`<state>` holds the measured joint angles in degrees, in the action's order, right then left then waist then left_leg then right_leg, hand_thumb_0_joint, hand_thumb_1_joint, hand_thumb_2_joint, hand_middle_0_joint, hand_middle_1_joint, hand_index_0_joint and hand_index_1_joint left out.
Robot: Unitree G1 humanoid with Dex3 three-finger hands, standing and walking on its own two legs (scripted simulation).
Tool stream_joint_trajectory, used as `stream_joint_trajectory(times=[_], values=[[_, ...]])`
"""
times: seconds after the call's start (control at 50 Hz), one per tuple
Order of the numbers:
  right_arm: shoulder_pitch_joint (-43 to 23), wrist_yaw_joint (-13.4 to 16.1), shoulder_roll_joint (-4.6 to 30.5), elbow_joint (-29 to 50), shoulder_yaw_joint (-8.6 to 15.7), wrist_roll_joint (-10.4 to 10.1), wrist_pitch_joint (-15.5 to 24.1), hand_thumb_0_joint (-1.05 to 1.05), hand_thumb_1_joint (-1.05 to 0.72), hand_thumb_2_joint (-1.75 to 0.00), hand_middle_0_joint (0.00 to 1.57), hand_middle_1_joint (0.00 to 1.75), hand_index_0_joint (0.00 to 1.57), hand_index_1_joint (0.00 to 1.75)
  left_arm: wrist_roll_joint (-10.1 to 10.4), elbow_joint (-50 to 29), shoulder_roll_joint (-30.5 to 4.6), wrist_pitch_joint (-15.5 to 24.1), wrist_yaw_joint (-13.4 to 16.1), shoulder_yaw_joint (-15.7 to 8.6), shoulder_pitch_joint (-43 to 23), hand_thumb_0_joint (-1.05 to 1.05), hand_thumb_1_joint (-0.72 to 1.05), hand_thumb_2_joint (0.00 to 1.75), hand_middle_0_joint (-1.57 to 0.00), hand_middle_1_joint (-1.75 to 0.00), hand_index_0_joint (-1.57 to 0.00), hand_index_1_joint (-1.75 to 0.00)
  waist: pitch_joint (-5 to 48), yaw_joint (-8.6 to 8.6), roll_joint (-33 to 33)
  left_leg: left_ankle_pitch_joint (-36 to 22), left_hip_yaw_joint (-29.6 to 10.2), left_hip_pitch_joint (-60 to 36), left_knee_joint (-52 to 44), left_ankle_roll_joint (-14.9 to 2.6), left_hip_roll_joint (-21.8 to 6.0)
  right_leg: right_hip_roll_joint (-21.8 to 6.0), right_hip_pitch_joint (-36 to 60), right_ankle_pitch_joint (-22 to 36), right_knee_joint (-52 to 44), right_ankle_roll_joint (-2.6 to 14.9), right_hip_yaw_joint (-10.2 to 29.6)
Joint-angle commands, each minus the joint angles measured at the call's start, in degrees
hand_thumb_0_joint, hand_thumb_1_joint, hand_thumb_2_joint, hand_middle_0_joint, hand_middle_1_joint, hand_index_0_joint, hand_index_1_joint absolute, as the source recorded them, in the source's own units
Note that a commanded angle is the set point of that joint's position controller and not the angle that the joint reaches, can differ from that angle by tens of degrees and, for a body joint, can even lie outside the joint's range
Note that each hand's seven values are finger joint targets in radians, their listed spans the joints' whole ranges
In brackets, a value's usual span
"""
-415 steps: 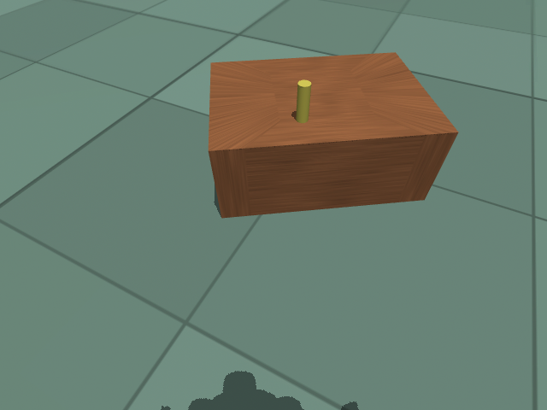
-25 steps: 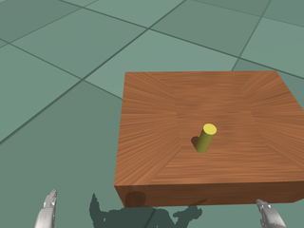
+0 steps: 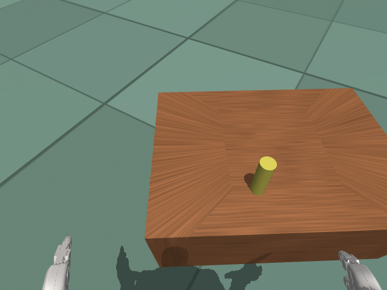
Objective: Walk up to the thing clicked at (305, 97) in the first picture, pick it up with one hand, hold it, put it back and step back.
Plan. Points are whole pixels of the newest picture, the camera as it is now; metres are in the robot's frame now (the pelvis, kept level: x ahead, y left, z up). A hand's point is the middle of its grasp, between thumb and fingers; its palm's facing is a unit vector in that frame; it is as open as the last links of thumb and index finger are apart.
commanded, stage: go down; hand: right
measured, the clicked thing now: (262, 177) +0.50 -0.23 -0.22
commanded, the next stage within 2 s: approach in 1.68 s
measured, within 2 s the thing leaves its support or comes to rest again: neither
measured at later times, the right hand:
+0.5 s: hand (360, 237) +0.23 -0.33 -0.02, palm faces +0.21 +0.94 -0.25, open 17.3 cm
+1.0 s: hand (375, 193) +0.31 -0.38 +0.02, palm faces +0.22 +0.97 -0.12, open 17.6 cm
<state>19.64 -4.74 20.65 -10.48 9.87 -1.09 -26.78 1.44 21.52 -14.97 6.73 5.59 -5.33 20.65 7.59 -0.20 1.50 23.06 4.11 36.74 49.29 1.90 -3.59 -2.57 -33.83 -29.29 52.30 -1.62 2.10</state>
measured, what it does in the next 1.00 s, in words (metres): stands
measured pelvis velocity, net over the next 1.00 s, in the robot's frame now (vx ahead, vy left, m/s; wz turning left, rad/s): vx -0.04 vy -0.01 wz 0.02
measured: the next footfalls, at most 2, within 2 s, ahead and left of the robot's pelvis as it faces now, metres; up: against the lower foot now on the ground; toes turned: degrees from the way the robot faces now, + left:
none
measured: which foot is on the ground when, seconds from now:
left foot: down 0.00-1.00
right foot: down 0.00-1.00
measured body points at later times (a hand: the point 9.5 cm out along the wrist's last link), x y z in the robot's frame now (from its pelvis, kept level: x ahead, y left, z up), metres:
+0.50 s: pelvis -0.03 +0.00 +0.00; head +0.00 -0.02 +0.45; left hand +0.13 +0.27 -0.03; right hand +0.22 -0.38 +0.00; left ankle +0.01 +0.14 -0.69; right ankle -0.04 -0.13 -0.69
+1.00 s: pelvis -0.04 -0.01 +0.00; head +0.04 -0.04 +0.44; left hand +0.11 +0.27 -0.04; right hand +0.30 -0.43 +0.03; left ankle +0.01 +0.14 -0.69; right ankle -0.04 -0.13 -0.69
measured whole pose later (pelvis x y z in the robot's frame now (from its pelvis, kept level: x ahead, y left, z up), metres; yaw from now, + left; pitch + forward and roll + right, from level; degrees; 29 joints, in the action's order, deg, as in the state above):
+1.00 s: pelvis -0.04 -0.01 +0.00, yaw +1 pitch +12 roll +3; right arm -23.6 -25.7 43.6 -61.7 32.1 -5.4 5.8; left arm -0.2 25.1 -15.8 11.7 6.5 0.3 17.5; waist 4.2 -4.7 -2.2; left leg 17.3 3.7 40.6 45.9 1.9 -2.5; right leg -3.3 -39.0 -25.7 52.3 -1.1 1.8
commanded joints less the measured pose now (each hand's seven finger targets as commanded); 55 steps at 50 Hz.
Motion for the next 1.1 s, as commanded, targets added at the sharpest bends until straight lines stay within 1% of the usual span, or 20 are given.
stream_joint_trajectory(times=[0.0, 0.06, 0.1, 0.22, 0.3, 0.32, 0.36, 0.38, 0.48, 0.52, 0.56, 0.62, 0.68, 0.76, 0.86, 0.9, 0.92, 1.0, 1.02, 1.08], values=[[-0.5, 0.0, 12.0, 10.5, 7.0, 0.4, 1.8, 0.00, 0.51, -0.05, 0.03, 0.06, 0.04, 0.06, -0.1, -9.6, -7.8, 2.9, 0.8, -3.5, 2.0, 0.00, -0.53, 0.04, -0.06, -0.06, -0.06, -0.05, 6.9, -0.28, 2.3, -13.2, 0.5, -8.3, -5.2, -1.63, 2.3, 2.5, 1.6, 21.5, -7.5, 0.76, -1.3], [-0.1, -0.5, 12.3, 10.5, 7.5, 0.1, 1.8, 0.00, 0.50, -0.05, 0.03, 0.06, 0.04, 0.06, 0.0, -14.1, -9.6, 3.4, 1.2, -4.3, 0.1, 0.00, -0.53, 0.04, -0.06, -0.05, -0.06, -0.05, 8.1, -0.47, 0.1, -15.0, 0.6, -8.8, -4.6, -1.45, 2.2, 2.4, 1.2, 24.0, -6.6, 0.84, -1.0], [-0.5, -0.9, 12.8, 10.9, 7.8, 0.2, 2.0, 0.00, 0.50, -0.05, 0.03, 0.06, 0.04, 0.06, 0.0, -11.5, -8.0, 3.1, 1.3, -3.3, 1.9, 0.00, -0.53, 0.04, -0.06, -0.05, -0.06, -0.05, 7.0, -0.13, 1.7, -14.3, 0.5, -8.4, -4.6, -1.51, 2.0, 2.6, 0.7, 22.6, -6.6, 0.76, -1.2], [-12.5, -1.3, 18.7, 11.2, 12.3, -0.2, 5.4, 0.00, 0.51, -0.04, 0.04, 0.06, 0.04, 0.06, -0.1, -17.5, -8.9, 4.8, 3.1, -2.3, 0.8, 0.00, -0.53, 0.04, -0.06, -0.05, -0.06, -0.05, 7.0, -2.17, -0.1, -9.3, -1.0, -8.7, -7.1, -0.93, 1.4, 2.8, 0.5, 12.9, -7.3, 1.78, -1.2], [-19.9, -2.7, 22.0, 5.7, 15.3, -1.7, 8.6, 0.00, 0.53, -0.04, 0.04, 0.06, 0.04, 0.06, -0.1, -12.7, -8.5, 5.6, 3.7, -2.0, 1.3, 0.00, -0.53, 0.04, -0.05, -0.05, -0.06, -0.05, 3.7, -1.50, 3.9, -6.1, -0.8, -7.1, -7.4, -1.42, 1.5, 2.7, -0.2, 10.0, -9.3, 1.41, -0.6], [-22.9, -3.3, 23.4, 4.0, 16.1, -1.9, 9.5, 0.00, 0.53, -0.05, 0.03, 0.06, 0.04, 0.06, -0.1, -14.9, -10.6, 6.3, 3.9, -3.5, -1.1, 0.00, -0.53, 0.04, -0.06, -0.05, -0.06, -0.05, 3.8, -2.11, 4.7, -4.9, -1.0, -7.0, -7.8, -1.50, 1.5, 2.6, 0.1, 8.4, -9.7, 1.42, -0.6], [-28.1, -5.2, 24.1, -0.2, 16.6, -2.6, 11.2, 0.00, 0.51, -0.04, 0.04, 0.06, 0.04, 0.06, -0.3, -11.9, -9.2, 6.9, 3.7, -2.0, 1.6, 0.00, -0.53, 0.04, -0.05, -0.05, -0.06, -0.05, 3.1, -2.82, 5.5, -4.9, -0.7, -6.4, -7.8, -1.63, 1.7, 2.5, 0.1, 8.0, -10.2, 1.44, -0.5], [-28.2, -6.4, 25.2, -4.8, 17.5, -2.8, 11.8, 0.00, 0.52, -0.04, 0.04, 0.05, 0.04, 0.05, -0.3, -8.2, -8.1, 6.8, 3.4, -1.5, 5.2, 0.00, -0.53, 0.04, -0.05, -0.05, -0.06, -0.05, 2.9, -3.09, 6.5, -5.7, -0.7, -6.3, -7.8, -1.72, 1.6, 2.6, 0.4, 8.6, -10.1, 1.42, -0.7], [-36.2, -11.8, 27.6, -16.7, 18.1, -3.7, 15.4, 0.00, 0.53, -0.05, 0.03, 0.06, 0.04, 0.06, -0.6, -8.0, -7.9, 8.5, 2.3, 1.4, 0.3, 0.00, -0.54, 0.05, -0.06, -0.05, -0.06, -0.05, 6.9, -1.63, 5.9, -11.8, -0.1, -8.2, -6.5, -2.07, 2.0, 2.1, 2.0, 16.8, -9.7, 1.09, -0.2], [-39.0, -13.4, 29.1, -20.5, 18.8, -4.0, 17.5, 0.00, 0.52, -0.05, 0.03, 0.06, 0.04, 0.06, -0.8, -8.0, -9.7, 9.0, 2.3, -0.2, -1.8, 0.00, -0.54, 0.05, -0.06, -0.05, -0.05, -0.05, 7.6, -1.51, 5.3, -11.2, -0.1, -8.8, -7.0, -2.22, 2.1, 1.9, 1.8, 15.9, -10.2, 1.27, -0.1], [-42.6, -14.7, 30.9, -24.1, 19.6, -4.1, 19.9, 0.00, 0.54, -0.04, 0.03, 0.06, 0.04, 0.06, -0.9, -8.1, -9.4, 9.4, 1.9, 0.8, -3.0, 0.00, -0.54, 0.05, -0.06, -0.05, -0.05, -0.05, 7.9, -1.97, 3.2, -9.9, -0.5, -9.0, -7.9, -2.09, 2.1, 2.1, 0.6, 13.4, -10.2, 1.82, -0.3], [-47.2, -15.6, 36.9, -26.7, 22.9, -4.3, 24.0, 0.00, 0.57, -0.06, 0.02, 0.06, 0.03, 0.06, -0.8, -10.6, -12.6, 9.6, 2.1, -1.5, -5.0, 0.00, -0.55, 0.05, -0.06, -0.05, -0.06, -0.05, 11.6, -1.80, 3.3, -10.6, -0.6, -11.2, -8.0, -2.40, 2.4, 1.8, 2.5, 14.5, -11.1, 1.78, -0.1], [-48.6, -16.8, 37.5, -32.3, 23.2, -4.5, 27.5, 0.00, 0.58, -0.05, 0.03, 0.06, 0.03, 0.06, -0.8, -6.4, -9.3, 8.8, 1.9, 1.3, -0.8, 0.00, -0.54, 0.05, -0.05, -0.05, -0.05, -0.05, 9.5, -1.78, 3.9, -11.2, -0.6, -10.5, -8.0, -2.54, 2.7, 1.8, 2.2, 15.6, -11.5, 1.72, -0.4], [-53.0, -17.9, 41.9, -35.9, 25.5, -4.7, 31.9, 0.00, 0.59, -0.05, 0.02, 0.06, 0.03, 0.06, -1.4, -6.2, -10.5, 8.7, 1.8, 0.4, -3.1, 0.00, -0.55, 0.05, -0.05, -0.04, -0.05, -0.05, 9.4, -2.12, 5.6, -9.5, -1.2, -8.6, -8.0, -2.91, 2.8, 1.6, 0.2, 13.5, -11.2, 1.81, -0.5], [-55.5, -20.2, 42.2, -39.6, 24.9, -5.1, 34.8, 0.00, 0.58, -0.05, 0.03, 0.06, 0.03, 0.06, -1.6, -4.3, -9.9, 8.4, 1.6, 1.6, -3.0, 0.00, -0.56, 0.06, -0.05, -0.05, -0.05, -0.05, 15.7, -3.23, 8.2, -14.7, -1.1, -8.2, -6.5, -3.10, 3.2, 1.1, 4.8, 22.3, -9.4, 1.01, 0.0], [-58.9, -20.7, 45.6, -39.0, 26.8, -5.6, 36.2, 0.00, 0.56, -0.05, 0.03, 0.06, 0.04, 0.06, -1.6, -7.1, -11.9, 8.3, 1.9, 0.4, -4.3, 0.00, -0.55, 0.06, -0.05, -0.05, -0.05, -0.05, 17.9, -4.11, 8.0, -16.3, -1.1, -8.8, -6.5, -2.92, 3.2, 1.2, 4.8, 23.6, -8.6, 1.11, 0.1], [-58.3, -21.0, 44.5, -41.0, 25.9, -5.5, 36.3, 0.00, 0.56, -0.05, 0.04, 0.06, 0.04, 0.06, -1.7, -4.7, -12.6, 8.1, 2.0, -0.6, -3.2, 0.00, -0.56, 0.06, -0.05, -0.05, -0.05, -0.05, 16.7, -4.37, 8.1, -16.6, -0.9, -7.9, -6.3, -2.93, 3.4, 1.2, 5.1, 24.7, -8.6, 0.98, 0.1], [-59.7, -21.7, 45.8, -42.4, 26.1, -5.6, 37.5, 0.00, 0.54, -0.05, 0.04, 0.05, 0.04, 0.05, -1.5, -3.0, -11.0, 7.7, 1.6, 0.8, -4.1, 0.00, -0.55, 0.05, -0.06, -0.05, -0.05, -0.05, 14.4, -4.19, 7.9, -13.8, -1.0, -6.6, -6.8, -2.98, 3.4, 1.5, 2.1, 19.1, -9.1, 1.48, 0.0], [-62.1, -21.5, 48.6, -40.9, 27.5, -5.5, 38.1, 0.00, 0.54, -0.04, 0.04, 0.05, 0.04, 0.05, -1.6, -5.3, -11.0, 7.9, 1.5, 1.3, -6.1, 0.00, -0.55, 0.05, -0.05, -0.05, -0.05, -0.05, 14.5, -3.72, 9.2, -12.7, -1.2, -6.4, -7.1, -3.10, 3.3, 1.5, 1.3, 17.8, -9.2, 1.33, 0.1], [-59.7, -22.6, 46.1, -45.2, 26.1, -5.7, 38.2, 0.00, 0.53, -0.04, 0.04, 0.05, 0.04, 0.05, -1.7, -0.8, -9.1, 7.2, 1.1, 2.2, -1.9, 0.00, -0.55, 0.06, -0.05, -0.05, -0.05, -0.05, 15.4, -4.51, 9.8, -14.3, -0.8, -4.9, -6.1, -3.12, 3.7, 1.2, 2.9, 21.8, -8.4, 0.90, 0.5]])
